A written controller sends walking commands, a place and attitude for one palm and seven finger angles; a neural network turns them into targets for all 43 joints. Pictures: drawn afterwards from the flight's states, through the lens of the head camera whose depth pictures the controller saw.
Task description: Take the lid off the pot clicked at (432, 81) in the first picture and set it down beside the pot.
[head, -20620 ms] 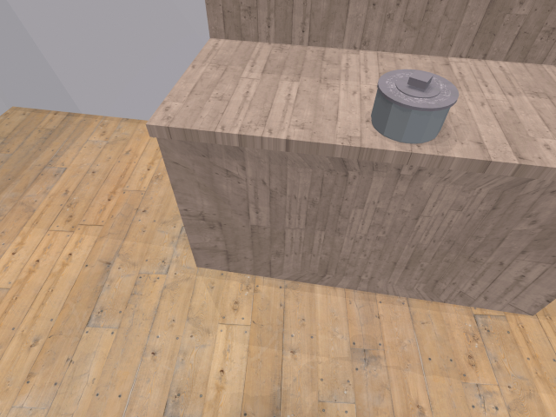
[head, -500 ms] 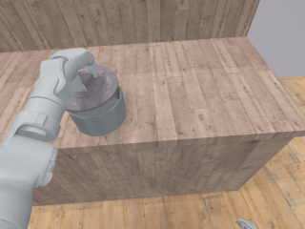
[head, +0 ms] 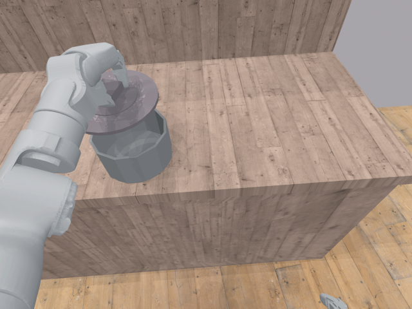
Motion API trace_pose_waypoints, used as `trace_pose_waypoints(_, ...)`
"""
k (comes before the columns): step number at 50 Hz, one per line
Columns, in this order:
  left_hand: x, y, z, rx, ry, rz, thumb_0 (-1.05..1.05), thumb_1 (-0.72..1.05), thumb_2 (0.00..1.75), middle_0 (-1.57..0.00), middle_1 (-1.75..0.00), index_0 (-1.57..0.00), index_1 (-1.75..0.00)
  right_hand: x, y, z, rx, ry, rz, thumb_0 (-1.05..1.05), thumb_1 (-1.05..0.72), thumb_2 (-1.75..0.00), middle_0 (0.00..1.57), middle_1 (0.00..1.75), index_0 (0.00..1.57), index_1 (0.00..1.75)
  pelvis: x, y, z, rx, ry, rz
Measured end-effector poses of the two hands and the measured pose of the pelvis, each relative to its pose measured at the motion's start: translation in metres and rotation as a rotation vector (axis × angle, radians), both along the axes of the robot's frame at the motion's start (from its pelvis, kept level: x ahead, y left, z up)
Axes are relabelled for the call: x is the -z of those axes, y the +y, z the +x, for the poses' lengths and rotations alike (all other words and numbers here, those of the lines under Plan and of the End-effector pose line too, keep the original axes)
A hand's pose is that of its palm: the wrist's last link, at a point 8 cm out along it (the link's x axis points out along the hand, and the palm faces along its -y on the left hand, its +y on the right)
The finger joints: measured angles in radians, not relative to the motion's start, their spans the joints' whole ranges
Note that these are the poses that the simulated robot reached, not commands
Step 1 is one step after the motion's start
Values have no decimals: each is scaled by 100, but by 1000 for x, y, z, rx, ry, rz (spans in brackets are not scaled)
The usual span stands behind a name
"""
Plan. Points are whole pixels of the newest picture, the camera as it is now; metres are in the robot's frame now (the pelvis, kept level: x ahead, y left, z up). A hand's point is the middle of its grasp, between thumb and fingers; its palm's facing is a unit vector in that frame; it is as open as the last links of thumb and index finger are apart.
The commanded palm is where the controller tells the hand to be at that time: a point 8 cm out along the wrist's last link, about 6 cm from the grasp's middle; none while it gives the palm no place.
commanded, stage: lift the lid straight up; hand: left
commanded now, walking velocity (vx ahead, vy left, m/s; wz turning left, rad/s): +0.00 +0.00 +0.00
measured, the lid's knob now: (108, 90) +0.50 +0.19 +0.18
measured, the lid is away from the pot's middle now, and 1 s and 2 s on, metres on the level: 0.01 0.01 0.13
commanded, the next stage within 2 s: move the lid sideways beside the pot in 0.82 s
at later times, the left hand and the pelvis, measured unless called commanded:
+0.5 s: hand (99, 68) +0.48 +0.18 +0.24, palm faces -0.26 -0.08 -0.96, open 7.9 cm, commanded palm +0.47 +0.18 +0.31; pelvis +0.00 +0.00 +0.00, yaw +0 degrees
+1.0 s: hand (96, 61) +0.48 +0.18 +0.25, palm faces -0.23 -0.06 -0.97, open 7.9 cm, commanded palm +0.47 +0.19 +0.32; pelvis +0.00 +0.00 +0.00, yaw +0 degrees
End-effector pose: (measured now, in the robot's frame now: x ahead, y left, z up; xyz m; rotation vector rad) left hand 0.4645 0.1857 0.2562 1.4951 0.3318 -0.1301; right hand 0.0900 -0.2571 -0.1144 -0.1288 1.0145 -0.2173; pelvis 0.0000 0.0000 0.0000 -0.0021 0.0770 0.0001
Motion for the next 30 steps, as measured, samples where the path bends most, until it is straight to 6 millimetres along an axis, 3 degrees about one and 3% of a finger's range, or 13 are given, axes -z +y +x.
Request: trace_pose_waypoints(30,-50,-9,9,-24,-48,19,-2,22,74,-68,-96,-62,-92,2,-1,-5,1,6,-2,1,-91,-90,20,30,20,30,0,-1,2,-1,10,1)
